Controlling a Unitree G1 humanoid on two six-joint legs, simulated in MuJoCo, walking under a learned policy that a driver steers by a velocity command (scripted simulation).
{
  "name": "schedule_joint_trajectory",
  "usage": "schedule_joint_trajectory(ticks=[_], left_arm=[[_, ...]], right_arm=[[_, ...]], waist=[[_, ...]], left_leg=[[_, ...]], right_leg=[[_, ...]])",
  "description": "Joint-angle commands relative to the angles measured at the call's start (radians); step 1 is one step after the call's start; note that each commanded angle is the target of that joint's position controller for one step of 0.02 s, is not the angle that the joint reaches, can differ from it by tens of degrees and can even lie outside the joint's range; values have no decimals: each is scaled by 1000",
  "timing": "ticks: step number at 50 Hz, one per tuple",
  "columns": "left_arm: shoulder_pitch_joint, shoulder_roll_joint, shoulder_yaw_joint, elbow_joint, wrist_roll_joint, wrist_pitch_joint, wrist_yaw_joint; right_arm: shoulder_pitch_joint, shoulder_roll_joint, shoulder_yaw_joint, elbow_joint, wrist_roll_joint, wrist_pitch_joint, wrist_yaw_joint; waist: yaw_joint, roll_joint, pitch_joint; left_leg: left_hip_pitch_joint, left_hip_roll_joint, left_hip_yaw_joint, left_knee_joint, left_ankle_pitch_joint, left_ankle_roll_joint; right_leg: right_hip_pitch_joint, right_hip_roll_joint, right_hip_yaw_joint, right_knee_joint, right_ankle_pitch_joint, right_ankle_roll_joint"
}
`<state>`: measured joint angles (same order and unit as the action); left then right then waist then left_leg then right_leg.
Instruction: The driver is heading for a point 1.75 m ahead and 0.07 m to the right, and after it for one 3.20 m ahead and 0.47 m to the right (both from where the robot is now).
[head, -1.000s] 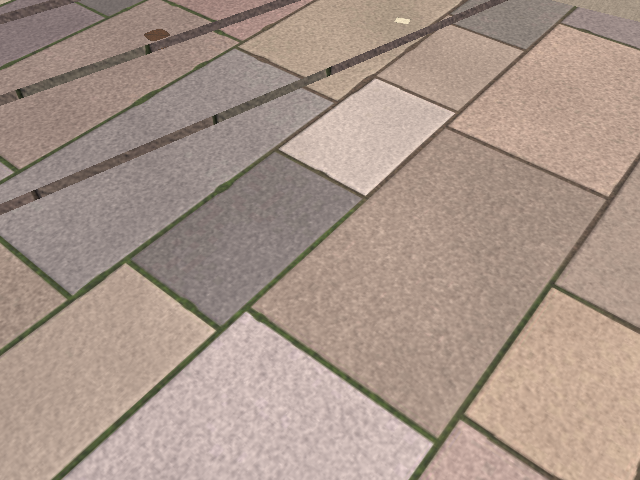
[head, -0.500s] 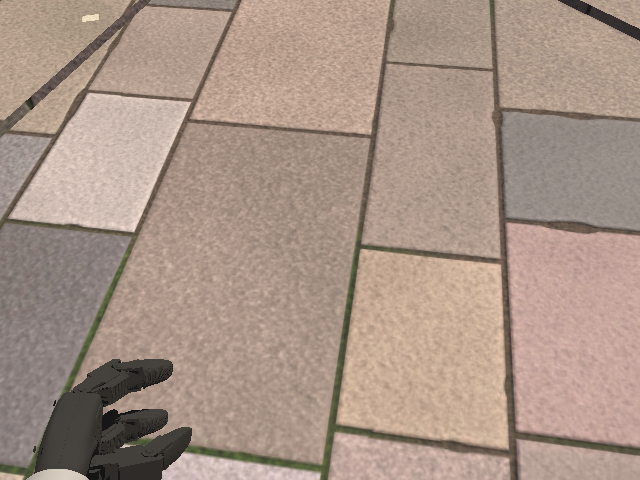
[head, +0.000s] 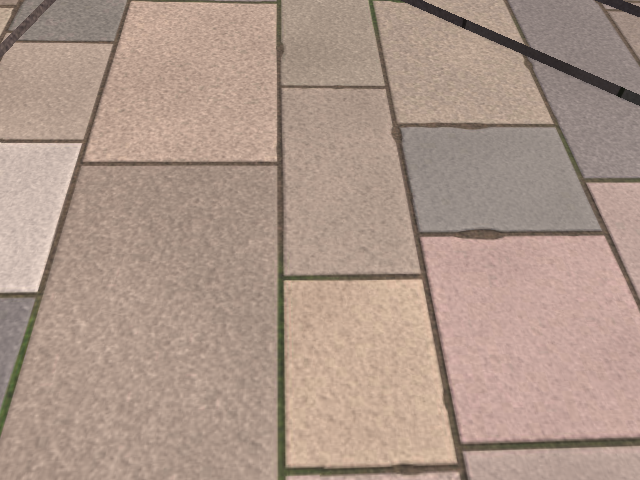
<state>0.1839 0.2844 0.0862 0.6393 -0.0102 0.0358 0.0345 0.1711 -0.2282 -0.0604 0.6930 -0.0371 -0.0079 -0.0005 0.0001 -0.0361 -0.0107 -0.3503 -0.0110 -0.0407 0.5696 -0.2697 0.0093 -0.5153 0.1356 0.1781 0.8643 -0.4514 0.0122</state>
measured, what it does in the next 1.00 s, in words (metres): steps on the spot: right foot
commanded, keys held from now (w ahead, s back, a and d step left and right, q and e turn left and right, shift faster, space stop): no key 1.00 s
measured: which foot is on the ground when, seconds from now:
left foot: down 0.00-1.00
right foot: up 0.00-0.20, down 0.22-1.00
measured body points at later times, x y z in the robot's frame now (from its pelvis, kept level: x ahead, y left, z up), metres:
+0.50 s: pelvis +0.02 -0.02 +0.00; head +0.02 -0.03 +0.45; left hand +0.18 +0.22 -0.11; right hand +0.14 -0.27 -0.11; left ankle +0.01 +0.12 -0.73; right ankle +0.00 -0.14 -0.73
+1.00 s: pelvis +0.03 -0.03 +0.00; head +0.03 -0.03 +0.45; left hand +0.15 +0.21 -0.13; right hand +0.10 -0.29 -0.12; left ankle +0.01 +0.12 -0.73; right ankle +0.00 -0.14 -0.73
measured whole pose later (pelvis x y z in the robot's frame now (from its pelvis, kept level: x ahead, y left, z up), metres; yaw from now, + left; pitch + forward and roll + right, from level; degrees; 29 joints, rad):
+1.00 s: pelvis +0.03 -0.03 +0.00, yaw -2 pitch -1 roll +0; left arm 0.17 0.18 0.05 0.92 -0.01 0.00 0.01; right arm 0.28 -0.21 -0.07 0.73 -0.01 0.01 -0.03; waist -0.03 0.01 0.03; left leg -0.21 0.03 -0.01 0.55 -0.33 -0.04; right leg -0.21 0.03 0.07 0.58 -0.35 -0.01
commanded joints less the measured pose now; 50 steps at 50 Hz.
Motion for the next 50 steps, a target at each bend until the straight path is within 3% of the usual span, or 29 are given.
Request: schedule_joint_trajectory(ticks=[1,3,6,8,10,11,12,13,14,15,20,30,40,50], left_arm=[[38,128,50,-33,6,-12,2],[39,52,24,-14,2,-2,-5],[-39,-13,-9,-23,4,-9,-16],[-39,15,-2,-15,-3,-13,-18],[-14,34,2,5,7,-17,-19],[-3,65,7,-2,17,-18,-17],[8,122,18,-5,24,-17,-12],[-15,96,17,23,20,-14,-16],[-29,53,12,8,15,-15,-24],[-27,33,4,17,20,-18,-26],[-29,29,-3,32,14,-36,-24],[-38,8,-10,71,10,-47,-24],[-35,-4,-15,147,7,-52,-25],[-29,1,-20,253,4,-51,-18]], right_arm=[[-84,-148,-41,-84,26,-17,-7],[-87,-110,-27,-71,31,-9,-2],[-42,-118,-30,-49,28,5,1],[-11,-136,-30,-39,33,7,2],[16,-125,-25,-32,42,1,2],[31,-112,-20,-32,35,-8,5],[48,-96,-15,-42,13,-23,15],[70,-66,-6,-44,7,-31,22],[7,-108,-13,-46,5,-29,23],[-20,-106,-15,-57,10,-24,24],[7,-83,-17,-72,18,-3,15],[46,-77,-28,-76,24,3,-7],[91,-78,-34,-64,26,8,-24],[136,-76,-34,-9,29,10,-38]], waist=[[30,168,-51],[33,160,-52],[-17,221,-86],[-21,239,-88],[-8,220,-84],[-9,183,-112],[-43,74,-137],[-74,-62,-142],[-24,-38,-100],[-20,-34,-79],[-31,-29,-19],[-31,22,-17],[-29,23,-7],[-25,26,14]], left_leg=[[170,273,-288,-223,310,198],[144,213,-179,-210,424,177],[163,172,-115,-191,432,171],[185,187,-138,-173,406,178],[158,177,-141,-157,386,136],[121,167,-136,-148,315,86],[65,110,-78,-99,230,39],[89,65,-20,-130,132,2],[97,50,2,-102,95,-24],[97,47,9,-95,91,-29],[116,49,10,-77,126,-20],[145,54,13,-68,155,-40],[159,58,14,-68,167,-45],[168,58,20,-77,171,-48]], right_leg=[[-125,-57,8,241,-9,49],[-53,-80,-45,161,38,60],[96,-115,-134,-112,50,65],[172,-110,-156,-284,103,55],[310,-116,-146,-482,299,23],[400,-171,-83,-480,395,0],[473,-246,-19,-400,619,-33],[411,-236,-27,-358,497,-73],[358,-210,-32,-377,404,-76],[330,-209,-30,-391,362,-66],[265,-193,-34,-394,340,-51],[274,-178,-40,-380,371,-54],[277,-166,-53,-379,381,-52],[281,-158,-62,-386,382,-47]])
